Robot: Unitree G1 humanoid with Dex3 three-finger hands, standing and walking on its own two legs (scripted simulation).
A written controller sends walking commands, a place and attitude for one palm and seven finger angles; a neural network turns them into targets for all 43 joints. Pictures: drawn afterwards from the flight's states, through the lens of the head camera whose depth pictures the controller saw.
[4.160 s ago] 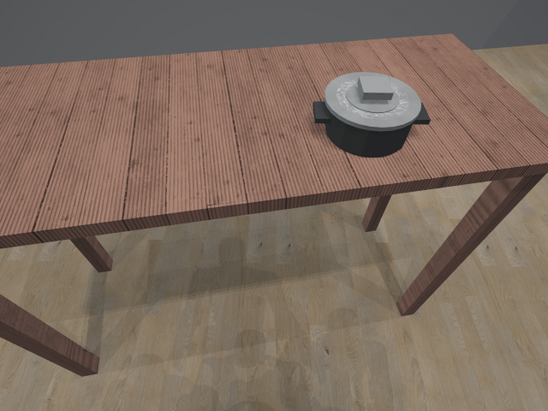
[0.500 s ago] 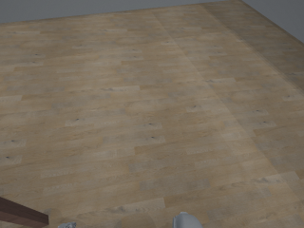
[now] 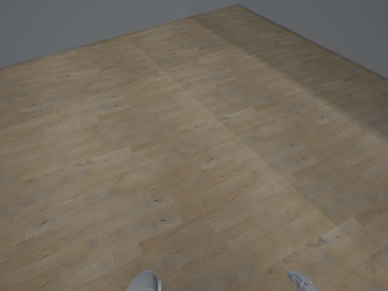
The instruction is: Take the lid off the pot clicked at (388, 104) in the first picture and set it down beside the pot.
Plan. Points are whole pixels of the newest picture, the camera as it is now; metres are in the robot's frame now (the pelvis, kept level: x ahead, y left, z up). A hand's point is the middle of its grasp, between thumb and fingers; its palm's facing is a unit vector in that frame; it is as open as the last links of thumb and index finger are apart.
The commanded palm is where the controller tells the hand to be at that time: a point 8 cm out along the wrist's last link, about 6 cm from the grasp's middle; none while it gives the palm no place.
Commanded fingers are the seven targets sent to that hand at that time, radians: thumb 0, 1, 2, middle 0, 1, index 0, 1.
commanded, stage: walk to a spot facing it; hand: left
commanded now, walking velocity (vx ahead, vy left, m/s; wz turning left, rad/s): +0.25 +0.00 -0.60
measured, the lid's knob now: out of the picture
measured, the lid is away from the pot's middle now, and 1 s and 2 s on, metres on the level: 0.00 0.00 0.00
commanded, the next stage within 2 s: turn to face it in 0.30 s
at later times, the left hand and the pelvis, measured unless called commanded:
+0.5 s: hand (156, 208) +0.35 +0.13 -0.17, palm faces -0.34 -0.91 -0.23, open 7.4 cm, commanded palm none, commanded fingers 0.00 0.90 0.90 -0.20 -0.30 -0.20 -0.30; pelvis +0.18 -0.02 -0.01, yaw -17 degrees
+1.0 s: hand (141, 212) +0.34 +0.17 -0.19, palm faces -0.02 -0.98 -0.19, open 7.4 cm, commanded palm none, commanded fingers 0.00 0.90 0.90 -0.20 -0.30 -0.20 -0.30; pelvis +0.23 -0.01 -0.01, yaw -2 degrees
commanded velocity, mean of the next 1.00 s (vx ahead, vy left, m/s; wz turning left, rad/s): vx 0.01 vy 0.00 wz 0.16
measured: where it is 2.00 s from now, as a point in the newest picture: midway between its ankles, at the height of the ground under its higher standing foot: outside the picture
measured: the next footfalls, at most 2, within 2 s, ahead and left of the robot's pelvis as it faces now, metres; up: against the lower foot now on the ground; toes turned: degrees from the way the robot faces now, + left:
left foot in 0.06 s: +0.17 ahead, +0.14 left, +0.00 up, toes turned +6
right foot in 0.48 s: +0.24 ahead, -0.14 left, +0.00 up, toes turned -24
